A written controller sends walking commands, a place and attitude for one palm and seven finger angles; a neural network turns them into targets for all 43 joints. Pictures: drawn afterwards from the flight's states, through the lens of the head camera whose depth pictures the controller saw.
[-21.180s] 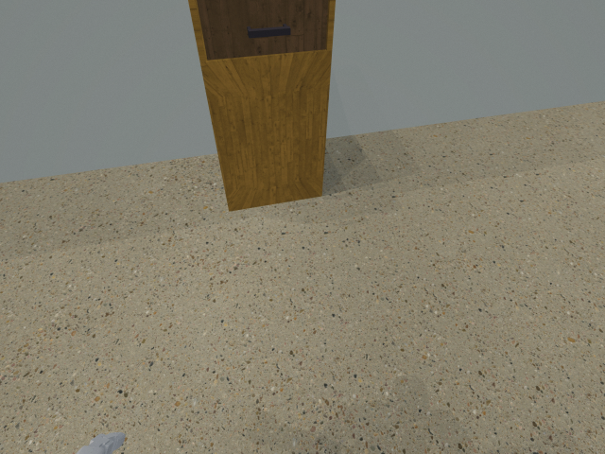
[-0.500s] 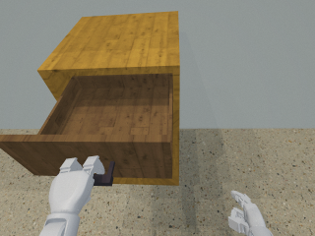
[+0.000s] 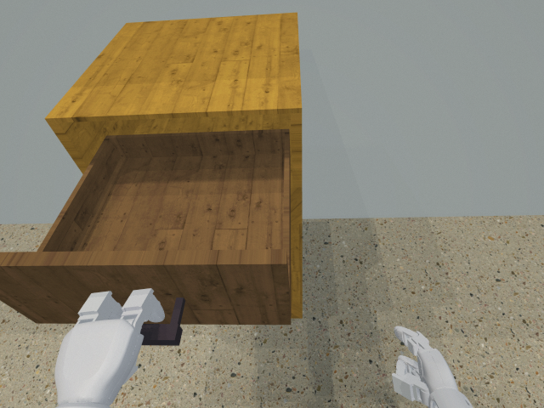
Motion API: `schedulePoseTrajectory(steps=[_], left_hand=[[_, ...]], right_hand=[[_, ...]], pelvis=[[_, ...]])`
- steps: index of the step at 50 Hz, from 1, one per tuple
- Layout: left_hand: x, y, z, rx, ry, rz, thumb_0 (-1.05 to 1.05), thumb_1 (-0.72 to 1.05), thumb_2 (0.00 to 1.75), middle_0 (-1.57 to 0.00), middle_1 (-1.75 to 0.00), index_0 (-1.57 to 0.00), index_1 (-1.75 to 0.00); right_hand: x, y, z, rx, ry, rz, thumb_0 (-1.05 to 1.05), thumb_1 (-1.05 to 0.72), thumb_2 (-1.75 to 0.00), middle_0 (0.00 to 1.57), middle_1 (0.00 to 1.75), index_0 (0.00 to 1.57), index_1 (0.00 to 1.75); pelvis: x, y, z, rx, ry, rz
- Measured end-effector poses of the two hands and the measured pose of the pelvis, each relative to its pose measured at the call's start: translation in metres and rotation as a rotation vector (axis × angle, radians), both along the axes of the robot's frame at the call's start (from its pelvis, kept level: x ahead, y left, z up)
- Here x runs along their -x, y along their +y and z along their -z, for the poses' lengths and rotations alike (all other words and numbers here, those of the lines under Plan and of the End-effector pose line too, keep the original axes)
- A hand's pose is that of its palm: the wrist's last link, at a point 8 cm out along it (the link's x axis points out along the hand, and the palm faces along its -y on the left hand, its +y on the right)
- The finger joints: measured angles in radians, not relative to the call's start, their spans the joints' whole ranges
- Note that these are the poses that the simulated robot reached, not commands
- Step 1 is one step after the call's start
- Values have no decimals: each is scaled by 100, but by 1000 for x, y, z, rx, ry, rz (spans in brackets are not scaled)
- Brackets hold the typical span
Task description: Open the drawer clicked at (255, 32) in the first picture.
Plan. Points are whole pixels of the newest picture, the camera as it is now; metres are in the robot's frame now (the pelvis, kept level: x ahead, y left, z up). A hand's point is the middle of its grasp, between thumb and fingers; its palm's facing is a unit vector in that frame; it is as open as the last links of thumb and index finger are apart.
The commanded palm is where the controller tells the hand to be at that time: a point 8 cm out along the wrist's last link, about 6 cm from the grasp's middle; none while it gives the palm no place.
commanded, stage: open the thumb to release the handle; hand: left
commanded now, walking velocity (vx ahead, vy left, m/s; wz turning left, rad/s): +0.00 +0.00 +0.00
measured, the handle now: (132, 319) +0.21 +0.21 +0.06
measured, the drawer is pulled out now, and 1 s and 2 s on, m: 0.30 0.28 0.28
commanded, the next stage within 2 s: lift the hand off the handle in 0.46 s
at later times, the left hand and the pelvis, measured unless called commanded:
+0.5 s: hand (124, 352) +0.18 +0.22 +0.04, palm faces +0.04 -0.12 -0.99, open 12.4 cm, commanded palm +0.15 +0.24 +0.09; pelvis -0.01 +0.00 +0.01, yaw +1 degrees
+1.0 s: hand (125, 346) +0.18 +0.22 +0.05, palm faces +0.05 -0.12 -0.99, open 13.4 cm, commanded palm +0.16 +0.22 +0.11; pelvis -0.02 +0.00 +0.01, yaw +2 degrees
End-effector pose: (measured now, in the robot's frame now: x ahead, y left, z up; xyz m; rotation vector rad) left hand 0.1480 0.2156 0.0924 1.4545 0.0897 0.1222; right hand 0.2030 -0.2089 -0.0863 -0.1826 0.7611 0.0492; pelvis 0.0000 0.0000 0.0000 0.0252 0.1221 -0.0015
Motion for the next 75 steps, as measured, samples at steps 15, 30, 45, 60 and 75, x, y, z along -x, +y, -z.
schedulePoseTrajectory(steps=[15,30,45,60,75], left_hand=[[-9,7,-2,-10,-9,-2,1,25,62,-36,-131,-46,-129],[-5,5,-2,20,-13,-20,0,-42,33,-33,-123,-37,-122],[-9,4,0,11,-37,-42,0,-49,30,-33,-121,-36,-125],[-9,11,-44,17,-84,-51,0,-49,30,-33,-121,-38,-123],[-16,13,-68,26,-41,-7,0,-49,30,-36,-122,-42,-123]], right_hand=[[11,-6,6,29,48,60,1,-91,-90,20,30,19,30],[10,-6,-5,33,7,49,1,-91,-90,20,30,20,30],[9,12,0,23,24,0,1,-91,-90,20,30,20,30],[1,20,-13,1,-15,-12,1,-91,-90,20,30,20,30],[-14,37,-26,-11,-51,-55,1,-91,-90,20,30,19,30]], pelvis=[[8,-3,-5,-1,-21,-17],[16,-3,-9,3,-40,-21],[19,1,-8,7,-47,-40],[16,6,-16,9,-95,-38],[17,9,-25,13,-141,-51]])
